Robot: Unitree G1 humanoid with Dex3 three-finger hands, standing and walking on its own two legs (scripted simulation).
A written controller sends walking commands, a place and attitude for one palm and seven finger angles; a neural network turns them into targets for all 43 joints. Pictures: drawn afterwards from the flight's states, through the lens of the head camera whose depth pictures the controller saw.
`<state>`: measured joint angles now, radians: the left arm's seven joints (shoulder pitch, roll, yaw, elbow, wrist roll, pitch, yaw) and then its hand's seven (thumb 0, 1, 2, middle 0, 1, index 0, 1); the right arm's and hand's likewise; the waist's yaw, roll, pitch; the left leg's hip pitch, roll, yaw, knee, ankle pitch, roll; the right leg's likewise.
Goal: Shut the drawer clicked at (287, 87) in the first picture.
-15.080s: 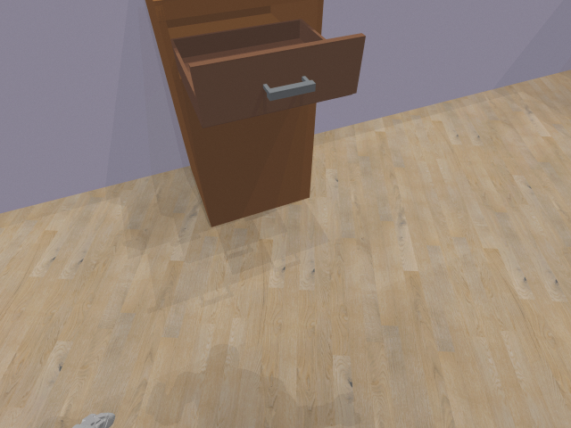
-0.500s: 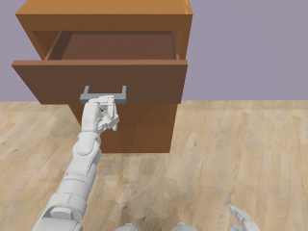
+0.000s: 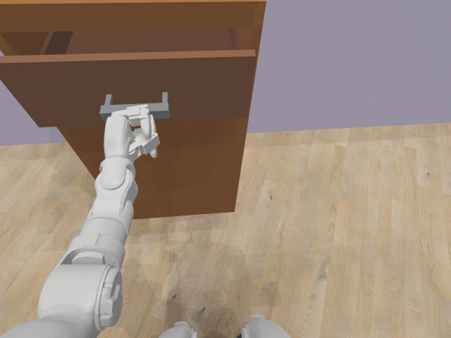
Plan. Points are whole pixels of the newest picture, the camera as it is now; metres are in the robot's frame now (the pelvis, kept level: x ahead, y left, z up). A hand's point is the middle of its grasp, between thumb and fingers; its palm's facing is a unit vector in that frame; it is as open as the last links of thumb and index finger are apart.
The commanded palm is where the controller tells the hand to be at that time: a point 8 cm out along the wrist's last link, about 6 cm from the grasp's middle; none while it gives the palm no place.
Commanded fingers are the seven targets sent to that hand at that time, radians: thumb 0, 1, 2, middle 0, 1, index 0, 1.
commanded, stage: push the drawer shut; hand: left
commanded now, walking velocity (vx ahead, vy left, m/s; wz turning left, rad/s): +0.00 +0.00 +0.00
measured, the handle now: (136, 104) +0.53 +0.15 +0.08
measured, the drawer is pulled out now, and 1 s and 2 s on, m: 0.08 0.00 0.00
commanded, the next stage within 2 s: pull the fist back off the drawer in 0.98 s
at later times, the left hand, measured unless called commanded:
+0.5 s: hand (157, 114) +0.51 +0.11 +0.07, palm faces +0.04 -1.00 -0.02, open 3.1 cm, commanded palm +0.50 +0.16 +0.08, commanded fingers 0.00 0.90 0.90 -1.40 -1.60 -1.40 -1.60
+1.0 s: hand (155, 102) +0.55 +0.12 +0.07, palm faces +0.06 -1.00 -0.02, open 2.8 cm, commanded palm +0.56 +0.15 +0.08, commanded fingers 0.00 0.90 0.90 -1.40 -1.60 -1.40 -1.60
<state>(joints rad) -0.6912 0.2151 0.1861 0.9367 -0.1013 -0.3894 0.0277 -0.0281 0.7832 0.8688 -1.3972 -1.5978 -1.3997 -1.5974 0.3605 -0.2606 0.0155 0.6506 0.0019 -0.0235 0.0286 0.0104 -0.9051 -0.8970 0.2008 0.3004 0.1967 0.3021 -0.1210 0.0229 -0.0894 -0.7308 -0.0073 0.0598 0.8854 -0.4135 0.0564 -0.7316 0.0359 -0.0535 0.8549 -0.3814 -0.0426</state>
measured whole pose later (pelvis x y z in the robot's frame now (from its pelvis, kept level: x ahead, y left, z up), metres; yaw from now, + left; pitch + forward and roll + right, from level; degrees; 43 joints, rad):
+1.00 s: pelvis -0.01 +0.01 -0.02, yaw +1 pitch +23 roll -4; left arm -1.13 0.41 0.30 1.34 0.02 -0.41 0.05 -0.05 0.68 0.96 -1.40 -1.60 -1.40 -1.60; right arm 0.45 -0.27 0.05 0.66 -0.06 0.00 0.04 0.01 -0.90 -0.90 0.20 0.30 0.20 0.30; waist -0.24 0.04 -0.10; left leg -0.98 0.00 0.01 1.01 -0.43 0.06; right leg -0.94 0.04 -0.10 0.92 -0.38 -0.04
